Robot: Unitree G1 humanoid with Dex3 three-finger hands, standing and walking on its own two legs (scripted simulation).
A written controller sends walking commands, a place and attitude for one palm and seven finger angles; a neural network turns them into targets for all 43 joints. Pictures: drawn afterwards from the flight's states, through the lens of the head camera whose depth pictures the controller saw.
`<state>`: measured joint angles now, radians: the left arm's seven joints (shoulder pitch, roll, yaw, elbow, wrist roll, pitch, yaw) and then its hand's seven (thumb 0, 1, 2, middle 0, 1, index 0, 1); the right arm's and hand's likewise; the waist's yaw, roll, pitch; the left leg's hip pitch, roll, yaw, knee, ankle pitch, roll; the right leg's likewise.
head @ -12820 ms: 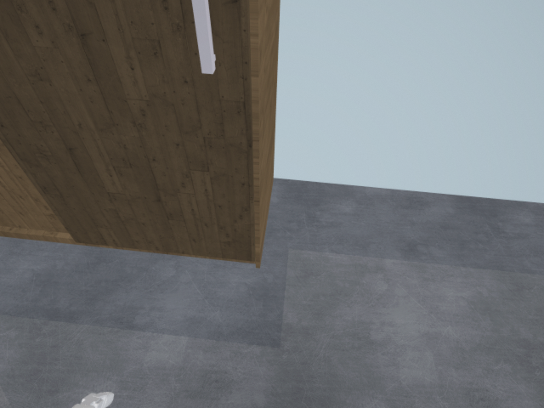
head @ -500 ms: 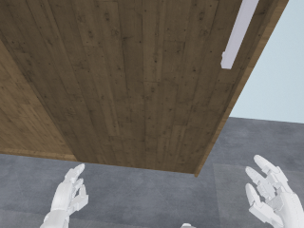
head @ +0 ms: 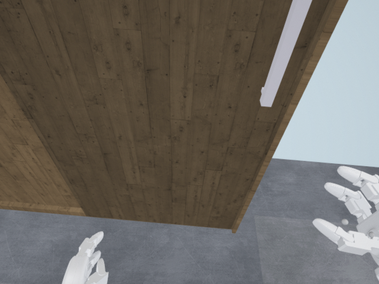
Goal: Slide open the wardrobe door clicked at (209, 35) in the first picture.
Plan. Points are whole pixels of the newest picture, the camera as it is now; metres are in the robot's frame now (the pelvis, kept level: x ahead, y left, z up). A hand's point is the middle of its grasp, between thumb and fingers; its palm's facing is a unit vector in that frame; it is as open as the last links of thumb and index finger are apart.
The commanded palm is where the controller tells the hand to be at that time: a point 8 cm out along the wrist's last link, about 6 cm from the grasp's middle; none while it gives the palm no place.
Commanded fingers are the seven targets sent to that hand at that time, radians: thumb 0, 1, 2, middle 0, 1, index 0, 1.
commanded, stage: raise the hand with hooked fingers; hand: right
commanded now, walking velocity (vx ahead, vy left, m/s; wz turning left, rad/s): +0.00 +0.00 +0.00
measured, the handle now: (281, 48) +0.52 -0.17 +0.27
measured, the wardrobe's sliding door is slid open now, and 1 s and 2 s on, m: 0.00 0.00 0.00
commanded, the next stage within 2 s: move the hooked fingers beside the handle in 1.24 s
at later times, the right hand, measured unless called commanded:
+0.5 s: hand out of the picture +0.24 -0.28 +0.22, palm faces +0.14 +0.98 -0.11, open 13.8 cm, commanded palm +0.20 -0.32 +0.24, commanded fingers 0.00 0.50 -0.30 0.30 1.20 0.30 1.20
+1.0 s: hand out of the picture +0.27 -0.29 +0.26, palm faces +0.11 +0.99 -0.09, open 14.0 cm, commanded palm +0.23 -0.33 +0.29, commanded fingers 0.00 0.50 -0.30 0.30 1.20 0.30 1.20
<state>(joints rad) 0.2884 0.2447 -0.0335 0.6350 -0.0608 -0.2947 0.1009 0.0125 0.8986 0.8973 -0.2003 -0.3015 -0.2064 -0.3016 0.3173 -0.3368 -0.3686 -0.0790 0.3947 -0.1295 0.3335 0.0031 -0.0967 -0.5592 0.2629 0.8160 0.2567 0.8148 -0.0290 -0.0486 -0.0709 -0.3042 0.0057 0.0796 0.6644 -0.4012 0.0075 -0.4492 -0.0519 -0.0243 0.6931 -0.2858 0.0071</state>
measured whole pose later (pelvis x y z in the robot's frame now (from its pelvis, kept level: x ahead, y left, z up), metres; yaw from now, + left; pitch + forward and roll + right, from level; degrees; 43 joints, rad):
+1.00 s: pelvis +0.00 +0.00 +0.02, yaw -1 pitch -4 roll +1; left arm 0.18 0.29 -0.09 0.62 -0.12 -0.18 0.10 0.01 0.90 0.90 -0.20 -0.30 -0.20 -0.30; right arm -0.25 -0.55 -0.50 0.02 0.35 0.44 0.41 -0.01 0.50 -0.30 0.31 1.20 0.30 1.20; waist -0.07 -0.07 -0.04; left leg -0.09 0.02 0.08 0.46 -0.31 0.00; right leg -0.24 -0.03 -0.03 0.49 -0.19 0.00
